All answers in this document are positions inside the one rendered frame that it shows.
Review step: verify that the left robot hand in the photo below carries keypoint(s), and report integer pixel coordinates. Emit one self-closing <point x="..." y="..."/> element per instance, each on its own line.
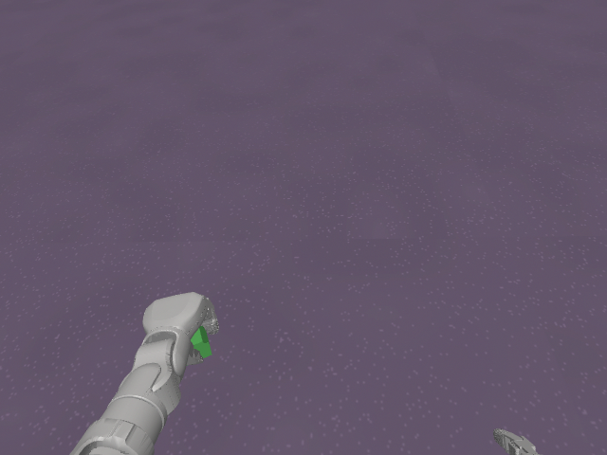
<point x="186" y="312"/>

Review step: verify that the left robot arm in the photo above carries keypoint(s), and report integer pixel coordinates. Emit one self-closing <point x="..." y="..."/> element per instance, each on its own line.
<point x="147" y="395"/>

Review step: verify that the right robot hand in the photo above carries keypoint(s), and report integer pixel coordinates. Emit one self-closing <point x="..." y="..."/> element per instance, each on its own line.
<point x="513" y="444"/>

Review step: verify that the cube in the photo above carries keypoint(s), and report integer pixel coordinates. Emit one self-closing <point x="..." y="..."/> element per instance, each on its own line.
<point x="201" y="343"/>

